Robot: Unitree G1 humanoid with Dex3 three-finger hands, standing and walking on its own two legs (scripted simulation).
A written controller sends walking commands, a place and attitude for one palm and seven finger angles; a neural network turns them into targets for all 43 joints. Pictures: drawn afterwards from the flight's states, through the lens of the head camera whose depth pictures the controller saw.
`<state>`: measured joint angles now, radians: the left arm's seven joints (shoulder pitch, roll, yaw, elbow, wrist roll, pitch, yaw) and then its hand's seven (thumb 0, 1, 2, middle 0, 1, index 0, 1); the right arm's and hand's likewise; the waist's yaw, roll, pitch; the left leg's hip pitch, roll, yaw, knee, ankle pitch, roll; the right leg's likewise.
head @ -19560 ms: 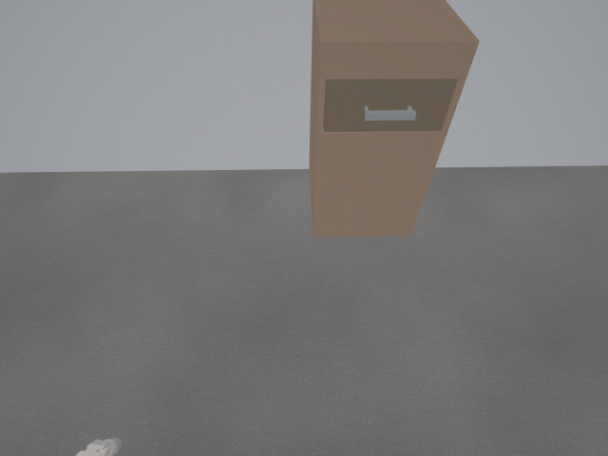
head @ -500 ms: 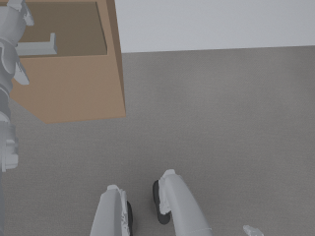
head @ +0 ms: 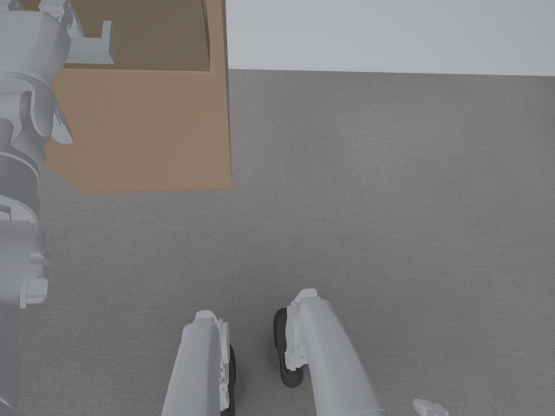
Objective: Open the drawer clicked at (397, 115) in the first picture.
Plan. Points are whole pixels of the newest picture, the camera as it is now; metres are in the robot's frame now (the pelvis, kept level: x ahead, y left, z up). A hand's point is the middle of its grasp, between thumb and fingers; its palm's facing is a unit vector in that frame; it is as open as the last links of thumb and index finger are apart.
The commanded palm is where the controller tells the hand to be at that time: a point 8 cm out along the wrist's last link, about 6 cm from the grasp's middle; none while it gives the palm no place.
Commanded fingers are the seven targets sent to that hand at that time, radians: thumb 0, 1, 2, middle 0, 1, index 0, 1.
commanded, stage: lower the fingers behind the handle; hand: left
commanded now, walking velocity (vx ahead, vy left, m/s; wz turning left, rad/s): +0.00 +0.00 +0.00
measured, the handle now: (50, 37) +0.62 +0.24 +0.03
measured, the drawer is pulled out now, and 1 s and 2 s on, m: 0.00 0.00 0.00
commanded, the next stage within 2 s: close the thumb around the handle in 0.40 s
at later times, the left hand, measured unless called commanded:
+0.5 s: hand (50, 75) +0.57 +0.25 +0.02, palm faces +0.00 +0.01 -1.00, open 13.6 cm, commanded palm +0.57 +0.24 +0.05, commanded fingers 0.00 -0.44 0.32 -0.30 -1.21 -0.30 -1.21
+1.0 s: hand (49, 75) +0.57 +0.25 +0.02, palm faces +0.01 +0.00 -1.00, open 7.8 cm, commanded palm +0.58 +0.24 +0.05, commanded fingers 0.00 0.90 0.90 -0.40 -1.35 -0.40 -1.35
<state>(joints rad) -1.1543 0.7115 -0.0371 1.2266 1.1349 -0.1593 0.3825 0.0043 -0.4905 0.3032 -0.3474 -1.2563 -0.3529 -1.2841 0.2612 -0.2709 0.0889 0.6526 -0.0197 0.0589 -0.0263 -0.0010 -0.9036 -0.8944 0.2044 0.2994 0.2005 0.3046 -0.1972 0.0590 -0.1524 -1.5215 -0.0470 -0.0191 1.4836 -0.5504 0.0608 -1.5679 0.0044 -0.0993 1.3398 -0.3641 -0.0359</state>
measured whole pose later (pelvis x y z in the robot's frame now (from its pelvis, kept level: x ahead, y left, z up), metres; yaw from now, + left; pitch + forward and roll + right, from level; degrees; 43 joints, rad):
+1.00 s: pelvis +0.00 +0.00 -0.01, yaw -1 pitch +34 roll -4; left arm -1.14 0.75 0.00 1.20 1.14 -0.21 0.34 0.00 0.42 0.70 -0.39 -1.30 -0.32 -1.31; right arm 0.28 -0.30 0.08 0.63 -0.02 0.05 -0.04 0.00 -0.90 -0.89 0.20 0.30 0.20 0.30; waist -0.21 0.06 -0.15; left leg -1.55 -0.04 -0.01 1.52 -0.56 0.07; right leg -1.60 0.01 -0.09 1.37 -0.36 -0.03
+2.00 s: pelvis +0.06 +0.01 +0.04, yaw -2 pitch +33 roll -3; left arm -0.79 0.60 0.08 0.97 1.10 -0.23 0.43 -0.01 0.73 0.82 -0.29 -1.35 -0.36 -1.35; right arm 0.24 -0.28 0.00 0.66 -0.05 0.13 0.00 0.00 -0.90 -0.89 0.20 0.30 0.20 0.30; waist -0.09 0.06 -0.17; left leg -1.31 -0.02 0.02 1.36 -0.63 0.07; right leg -1.40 0.05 -0.04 1.26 -0.44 -0.02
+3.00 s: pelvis +0.02 +0.00 +0.02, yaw -1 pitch +33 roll -3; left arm -0.95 0.67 0.07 1.09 1.10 -0.18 0.33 0.00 -0.47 0.31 -0.31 -1.20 -0.36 -1.22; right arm 0.32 -0.27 0.02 0.71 -0.03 0.07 -0.01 0.00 -0.91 -0.89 0.20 0.30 0.20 0.30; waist -0.16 0.08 -0.15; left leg -1.41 -0.02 0.00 1.41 -0.57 0.06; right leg -1.48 0.04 -0.07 1.28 -0.37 -0.03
